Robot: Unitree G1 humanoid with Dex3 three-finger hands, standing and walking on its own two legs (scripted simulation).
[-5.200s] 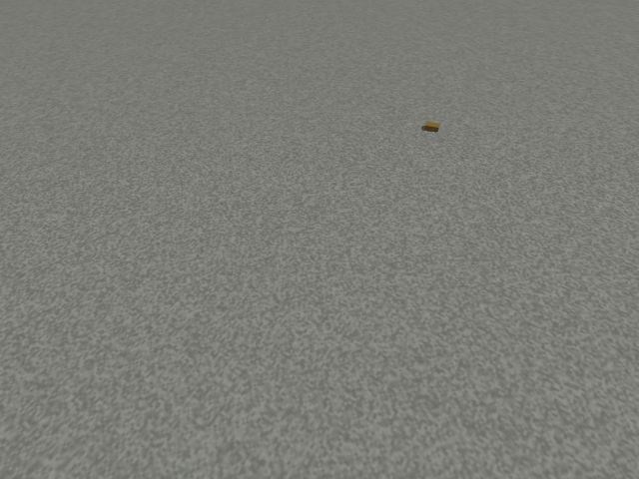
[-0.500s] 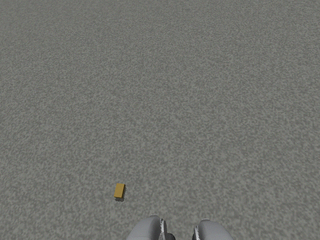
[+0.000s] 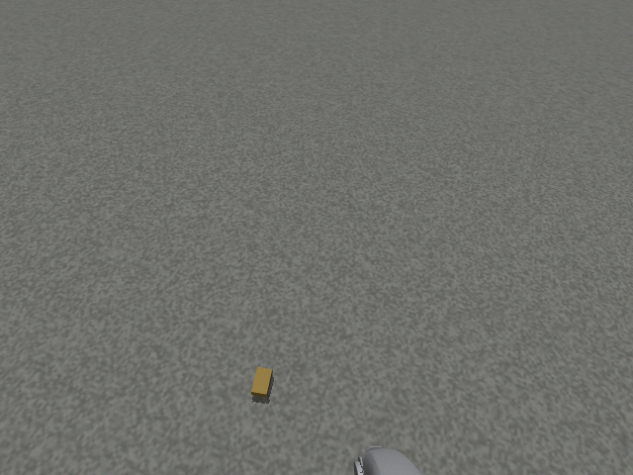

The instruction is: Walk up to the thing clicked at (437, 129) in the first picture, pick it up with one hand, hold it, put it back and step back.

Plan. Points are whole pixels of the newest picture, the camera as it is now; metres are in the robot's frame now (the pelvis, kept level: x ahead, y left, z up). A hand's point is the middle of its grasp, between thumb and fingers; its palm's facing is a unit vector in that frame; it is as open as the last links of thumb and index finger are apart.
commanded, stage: walk up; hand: left
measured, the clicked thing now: (262, 382) +0.52 +0.14 -0.72
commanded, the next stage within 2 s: stand in 1.96 s
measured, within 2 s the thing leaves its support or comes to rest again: neither
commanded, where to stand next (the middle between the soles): +0.12 -0.08 m, yaw -4 degrees
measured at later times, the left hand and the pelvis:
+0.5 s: hand out of the picture +0.15 +0.19 -0.11, palm faces -0.10 -0.91 -0.40, open 7.4 cm; pelvis +0.01 -0.06 +0.01, yaw -5 degrees
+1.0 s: hand out of the picture +0.12 +0.21 -0.13, palm faces -0.07 -0.92 -0.39, open 7.4 cm; pelvis +0.00 -0.05 +0.02, yaw -4 degrees
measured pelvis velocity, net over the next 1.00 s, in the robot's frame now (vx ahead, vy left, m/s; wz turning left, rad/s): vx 0.00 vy -0.05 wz -0.07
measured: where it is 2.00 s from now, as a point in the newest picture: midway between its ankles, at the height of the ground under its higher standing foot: outside the picture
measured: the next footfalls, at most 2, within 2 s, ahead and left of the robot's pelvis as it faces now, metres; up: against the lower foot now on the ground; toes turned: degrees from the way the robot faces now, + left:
right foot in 0.30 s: +0.06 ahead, -0.19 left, +0.00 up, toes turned -4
left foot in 0.62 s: +0.10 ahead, +0.06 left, +0.00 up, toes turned -5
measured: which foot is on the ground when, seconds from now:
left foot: down 0.00-0.34, up 0.36-0.60, down 0.62-1.00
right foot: up 0.00-0.28, down 0.30-1.00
